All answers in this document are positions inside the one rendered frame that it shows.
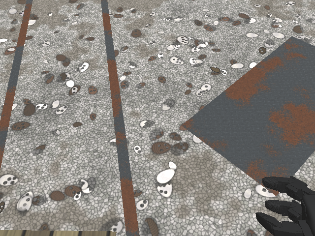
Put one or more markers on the robot right hand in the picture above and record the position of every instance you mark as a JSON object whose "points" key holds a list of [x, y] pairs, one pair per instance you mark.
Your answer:
{"points": [[302, 215]]}

